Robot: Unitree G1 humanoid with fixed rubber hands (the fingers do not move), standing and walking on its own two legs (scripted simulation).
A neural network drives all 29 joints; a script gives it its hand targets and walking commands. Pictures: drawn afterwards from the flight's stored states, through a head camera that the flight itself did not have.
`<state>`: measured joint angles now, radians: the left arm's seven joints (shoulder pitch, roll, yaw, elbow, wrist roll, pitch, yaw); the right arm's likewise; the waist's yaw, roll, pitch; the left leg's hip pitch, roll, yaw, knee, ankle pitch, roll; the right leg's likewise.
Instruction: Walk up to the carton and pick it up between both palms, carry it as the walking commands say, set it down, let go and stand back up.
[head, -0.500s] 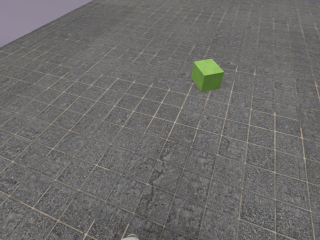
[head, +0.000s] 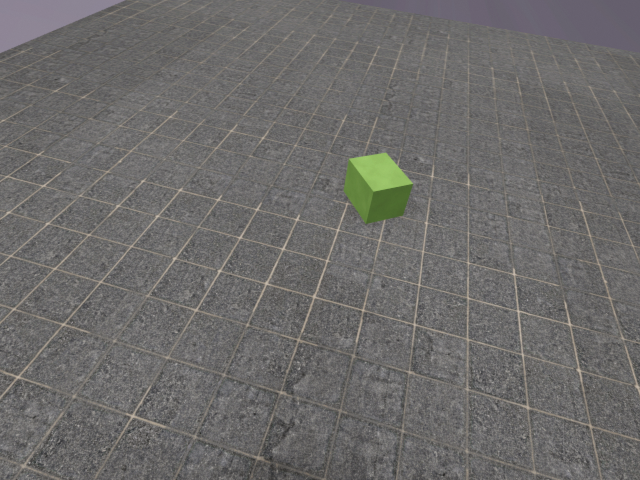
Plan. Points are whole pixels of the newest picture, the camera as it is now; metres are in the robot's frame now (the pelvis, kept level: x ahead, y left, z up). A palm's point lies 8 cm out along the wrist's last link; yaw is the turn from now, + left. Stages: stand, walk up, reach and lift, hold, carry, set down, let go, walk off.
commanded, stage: walk up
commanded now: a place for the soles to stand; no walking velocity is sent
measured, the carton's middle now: (376, 187) +1.56 -0.32 -0.68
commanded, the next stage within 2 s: none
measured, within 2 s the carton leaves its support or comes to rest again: neither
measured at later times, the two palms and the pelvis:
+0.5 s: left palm (125, 378) +0.30 +0.28 -0.10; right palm (544, 391) +0.31 -0.35 -0.09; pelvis +0.22 -0.04 -0.01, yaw -2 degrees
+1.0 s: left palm (155, 259) +0.55 +0.32 -0.12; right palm (485, 271) +0.52 -0.31 -0.06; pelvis +0.45 +0.01 +0.00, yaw -3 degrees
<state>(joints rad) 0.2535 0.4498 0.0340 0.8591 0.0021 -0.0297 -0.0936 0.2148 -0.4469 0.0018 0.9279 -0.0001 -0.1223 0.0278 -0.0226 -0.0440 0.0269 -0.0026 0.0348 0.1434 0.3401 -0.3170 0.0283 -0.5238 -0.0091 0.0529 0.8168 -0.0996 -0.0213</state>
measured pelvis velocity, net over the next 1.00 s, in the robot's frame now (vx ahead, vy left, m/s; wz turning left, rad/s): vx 0.45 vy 0.01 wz -0.05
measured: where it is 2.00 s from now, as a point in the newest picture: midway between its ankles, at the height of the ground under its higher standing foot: (326, 336)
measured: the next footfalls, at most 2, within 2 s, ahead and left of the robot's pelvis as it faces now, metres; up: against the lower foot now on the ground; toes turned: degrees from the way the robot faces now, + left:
right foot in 0.14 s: +0.24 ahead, -0.11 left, +0.00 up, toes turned -6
left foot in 0.68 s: +0.48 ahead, +0.10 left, +0.00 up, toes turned +6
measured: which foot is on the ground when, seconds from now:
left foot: down 0.00-0.14, up 0.16-0.66, down 0.68-1.00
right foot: up 0.00-0.12, down 0.14-0.72, up 0.74-1.00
